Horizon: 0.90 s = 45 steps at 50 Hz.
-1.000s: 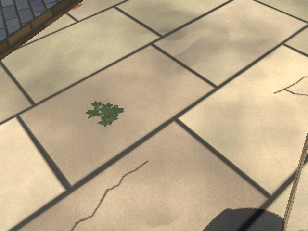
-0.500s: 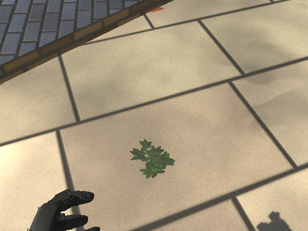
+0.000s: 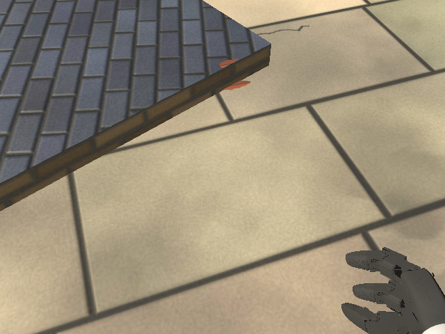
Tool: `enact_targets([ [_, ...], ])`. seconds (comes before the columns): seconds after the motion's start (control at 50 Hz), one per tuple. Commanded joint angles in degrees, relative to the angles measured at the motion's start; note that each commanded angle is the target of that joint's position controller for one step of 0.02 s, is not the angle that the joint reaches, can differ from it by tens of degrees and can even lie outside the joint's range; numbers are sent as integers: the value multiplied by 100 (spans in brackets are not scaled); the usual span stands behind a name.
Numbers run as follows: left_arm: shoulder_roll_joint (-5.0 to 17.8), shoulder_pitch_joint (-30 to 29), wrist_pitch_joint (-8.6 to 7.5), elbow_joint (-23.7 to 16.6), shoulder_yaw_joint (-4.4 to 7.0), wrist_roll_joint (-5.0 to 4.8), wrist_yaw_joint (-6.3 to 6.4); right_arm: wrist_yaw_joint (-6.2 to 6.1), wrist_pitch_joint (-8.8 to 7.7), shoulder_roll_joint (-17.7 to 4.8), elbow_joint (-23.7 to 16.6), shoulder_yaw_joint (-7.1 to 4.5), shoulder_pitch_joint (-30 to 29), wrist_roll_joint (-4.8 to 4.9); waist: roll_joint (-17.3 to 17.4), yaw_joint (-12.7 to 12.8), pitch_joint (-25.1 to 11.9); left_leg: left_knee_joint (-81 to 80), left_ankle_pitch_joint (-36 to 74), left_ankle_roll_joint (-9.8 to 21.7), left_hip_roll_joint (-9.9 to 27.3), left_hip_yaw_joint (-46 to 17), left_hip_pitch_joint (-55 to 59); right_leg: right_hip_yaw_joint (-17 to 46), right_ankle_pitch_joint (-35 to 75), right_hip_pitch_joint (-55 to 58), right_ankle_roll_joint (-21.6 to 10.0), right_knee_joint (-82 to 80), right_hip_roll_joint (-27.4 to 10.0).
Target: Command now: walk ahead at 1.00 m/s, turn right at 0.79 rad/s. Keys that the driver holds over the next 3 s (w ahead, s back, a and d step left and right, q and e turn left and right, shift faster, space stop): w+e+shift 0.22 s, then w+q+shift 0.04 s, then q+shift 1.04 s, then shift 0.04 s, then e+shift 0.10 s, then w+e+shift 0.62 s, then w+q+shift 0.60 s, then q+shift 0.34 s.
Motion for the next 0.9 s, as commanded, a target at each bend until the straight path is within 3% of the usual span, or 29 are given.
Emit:
enact_targets([
  [0.02,986,-761,-136,-590,213,-23,4,-309,-82,-1499,300,-652,2715,-119,346,-1923,-1372,-87,-1990,312,799,-739,4478,51,3241,-2693,-306,3318,-272],
  [0.04,55,-369,-142,-837,-9,-207,57,-359,-34,-1925,350,-773,3108,-315,1652,-1642,-2166,-928,-3972,787,2547,-3517,5696,-544,-439,-4199,-203,5149,221],
  [0.06,342,-545,-51,-942,-46,-102,94,-357,39,-1799,410,-831,2793,-161,1729,-1463,-1882,-1559,-4791,1055,2597,-4711,5203,-811,-27,-4980,-293,5904,-188],
  [0.08,592,-1153,37,-912,8,32,85,-335,40,-1200,346,-721,2320,-102,917,-1465,-921,-1500,-4218,948,2241,-3621,4470,-938,503,-5260,-312,5914,-537],
  [0.1,592,-1508,79,-939,16,105,15,-287,19,-878,424,-648,2175,-78,425,-1426,-411,-1454,-2889,862,1950,-2559,3854,-967,782,-5172,-278,5642,-730],
  [0.12,510,-1690,133,-977,15,148,-59,-274,0,-753,539,-616,2198,-100,410,-1328,-143,-1518,-1899,753,1708,-1836,3444,-968,841,-5032,-233,5484,-845],
  [0.16,235,-1918,300,-1168,-44,215,-172,-246,-93,-534,859,-561,2458,8,678,-1125,165,-1618,-779,606,1503,-923,3069,-1006,831,-5065,-169,5387,-1033],
  [0.22,112,-2570,419,-1651,-143,238,-281,-180,-202,-436,1082,-542,2491,121,621,-920,302,-1848,656,466,1419,118,2955,-1182,1251,-5386,-157,5131,-1114],
  [0.26,94,-2931,339,-1919,-249,270,-367,-182,-275,-485,1183,-528,2394,69,566,-758,531,-2223,901,516,1138,628,2386,-1102,1852,-4911,-184,4035,-1024],
  [0.3,24,-3193,230,-1921,-359,288,-425,-162,-284,-590,1289,-514,2366,112,98,-726,904,-2599,2168,544,872,1160,1623,-1716,2517,-3586,-196,2355,-591],
  [0.32,-3,-3121,188,-1807,-380,268,-422,-153,-295,-767,1380,-521,2554,166,98,-774,710,-2546,3398,656,828,1169,1592,-2020,2793,-2801,-190,2156,-249],
  [0.34,63,-2743,120,-1703,-384,305,-380,-140,-292,-1121,1475,-578,2613,211,283,-515,698,-2024,4465,693,942,1111,1709,-2051,2670,-2270,-212,1791,-106],
  [0.36,280,-2240,89,-1488,-330,396,-319,-160,-251,-1364,1575,-633,2687,266,367,-261,323,-1280,5254,658,970,1040,2016,-2069,2513,-1581,-298,1546,53],
  [0.4,783,-741,20,-879,-158,613,-116,-216,-155,-1373,1671,-607,2804,374,426,423,-562,1262,4035,423,525,948,1665,-1564,3768,445,-471,846,-441],
  [0.42,1344,-751,-20,-886,-80,677,-23,-209,-87,-652,1562,-488,3282,337,-772,-35,-1276,3770,-2240,279,-337,1011,686,-193,7380,1624,-634,1569,-2255],
  [0.44,1596,-591,-49,-1129,29,490,-8,-355,26,-512,1580,-459,4278,710,-1236,-246,-3288,5947,-3458,266,-755,-412,-102,1512,9972,3122,-1517,2064,-3820],
  [0.46,1383,-990,59,-1243,74,189,58,-405,97,-1033,1495,-597,3529,549,-374,-141,-3213,5727,-2619,276,-419,-502,-77,873,9053,2170,-1352,1582,-3306],
  [0.48,983,-1548,44,-1219,-64,126,85,-366,116,-939,1370,-599,3160,467,-452,-453,-2024,5128,-2271,227,-128,-211,-407,333,7768,1239,-1120,1125,-2982],
  [0.5,612,-1786,39,-1151,-153,163,122,-341,164,-815,1418,-598,3021,324,-251,-630,-1205,4642,-2162,169,56,-19,-559,-72,6929,493,-880,805,-2679],
  [0.54,378,-1813,57,-1079,-222,136,243,-227,429,-551,1509,-634,3155,136,-403,-871,-592,4409,-2028,26,102,154,-58,-780,6450,-767,-812,242,-2458],
  [0.6,436,-2110,-25,-1072,-150,115,258,-165,633,-185,1307,-663,3047,123,-444,-1231,-527,3962,-1666,-15,139,317,137,-1441,5700,-1506,-908,-197,-2444],
  [0.66,232,-2592,-47,-1090,-173,98,257,-69,695,-40,1001,-634,2613,112,-803,-1397,-292,2410,-341,124,287,506,481,-2369,4742,-2025,-579,-230,-2083],
  [0.72,375,-2546,-36,-1069,-76,67,235,63,756,-182,832,-678,2271,98,-746,-1293,-306,1482,336,244,167,744,980,-2677,3729,-2004,-333,61,-2161],
  [0.8,621,-2336,171,-1038,75,9,205,41,798,-503,584,-830,2134,25,-461,-1258,-110,851,-501,528,-100,981,1332,-2742,2926,-1863,18,1249,-2440],
  [0.82,607,-2167,264,-1003,87,38,189,-6,735,-616,722,-896,2575,-20,-36,-1403,-229,450,-436,673,-227,787,1798,-2847,2577,-1959,197,2309,-2215],
  [0.84,585,-1852,370,-1124,89,132,135,-119,653,-1279,700,-1046,2711,-3,1456,-1336,-21,-331,2060,1012,682,-924,2024,-3092,475,-2732,587,4048,-1483],
  [0.86,305,-1481,547,-1427,2,169,141,-108,681,-1870,538,-1167,2648,147,1928,-925,-626,-629,3107,2033,1678,-3310,2677,-2108,-2033,-3909,862,5384,-426],
  [0.88,336,-1474,626,-1392,-72,271,211,-86,705,-1912,350,-1245,2581,287,1311,-1122,-1148,-1260,1183,2266,1802,-3648,2800,-1296,-1781,-4118,869,5631,-584],
  [0.9,463,-1890,615,-1438,-46,240,245,-122,754,-1615,314,-1174,2305,205,856,-1126,-728,-1395,-412,2099,1495,-3258,2495,-1117,-1180,-4237,788,5473,-654],
])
